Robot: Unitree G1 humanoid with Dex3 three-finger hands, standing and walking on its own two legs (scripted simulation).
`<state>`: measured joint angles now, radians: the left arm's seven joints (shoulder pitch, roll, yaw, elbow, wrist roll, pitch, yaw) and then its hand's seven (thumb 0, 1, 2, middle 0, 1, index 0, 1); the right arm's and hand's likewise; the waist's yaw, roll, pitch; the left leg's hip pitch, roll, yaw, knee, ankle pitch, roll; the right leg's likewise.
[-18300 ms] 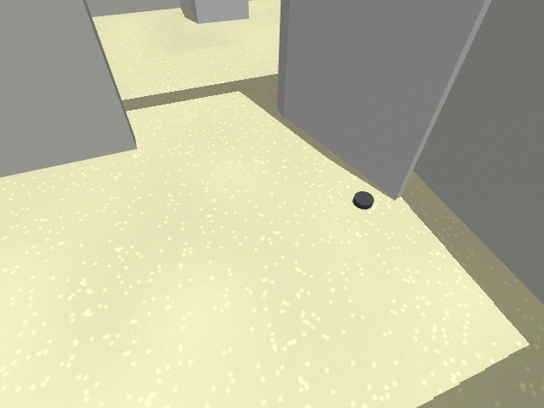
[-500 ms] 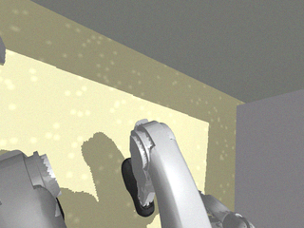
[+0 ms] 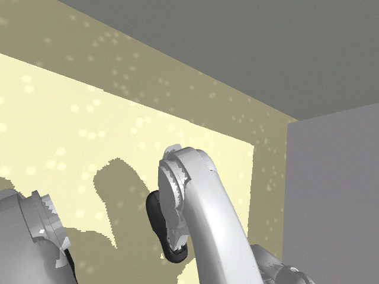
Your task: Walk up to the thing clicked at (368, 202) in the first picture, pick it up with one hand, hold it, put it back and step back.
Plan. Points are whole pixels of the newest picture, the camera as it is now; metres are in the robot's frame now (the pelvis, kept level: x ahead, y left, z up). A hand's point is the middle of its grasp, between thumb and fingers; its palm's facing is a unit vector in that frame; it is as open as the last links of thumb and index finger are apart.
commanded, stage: close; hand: left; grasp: from above
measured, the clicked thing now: out of the picture +0.42 +0.35 -0.28
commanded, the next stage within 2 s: settle in 1.38 s
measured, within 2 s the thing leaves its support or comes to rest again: leaves its support in 1.78 s
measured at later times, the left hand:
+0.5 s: hand out of the picture +0.41 +0.35 -0.25, palm faces -0.44 -0.20 -0.87, open 13.2 cm
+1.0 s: hand out of the picture +0.41 +0.34 -0.24, palm faces -0.40 -0.17 -0.90, open 12.0 cm
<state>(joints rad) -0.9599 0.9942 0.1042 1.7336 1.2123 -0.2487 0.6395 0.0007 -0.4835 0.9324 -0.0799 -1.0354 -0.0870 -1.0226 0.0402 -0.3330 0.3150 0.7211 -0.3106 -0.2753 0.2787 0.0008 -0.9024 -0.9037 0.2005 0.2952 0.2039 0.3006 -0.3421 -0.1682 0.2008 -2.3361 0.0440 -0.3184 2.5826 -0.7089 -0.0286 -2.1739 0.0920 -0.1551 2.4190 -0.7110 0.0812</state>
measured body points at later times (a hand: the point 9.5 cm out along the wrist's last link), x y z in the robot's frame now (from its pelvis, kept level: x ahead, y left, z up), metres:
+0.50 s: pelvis +0.00 +0.00 +0.00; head +0.26 +0.14 +0.34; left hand +0.43 +0.35 -0.20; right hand +0.07 -0.25 -0.05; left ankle +0.06 +0.13 -0.26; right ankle +0.11 -0.13 -0.26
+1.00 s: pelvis -0.01 +0.00 +0.00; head +0.25 +0.14 +0.34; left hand +0.43 +0.35 -0.19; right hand +0.08 -0.25 -0.05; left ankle +0.06 +0.13 -0.26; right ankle +0.11 -0.13 -0.26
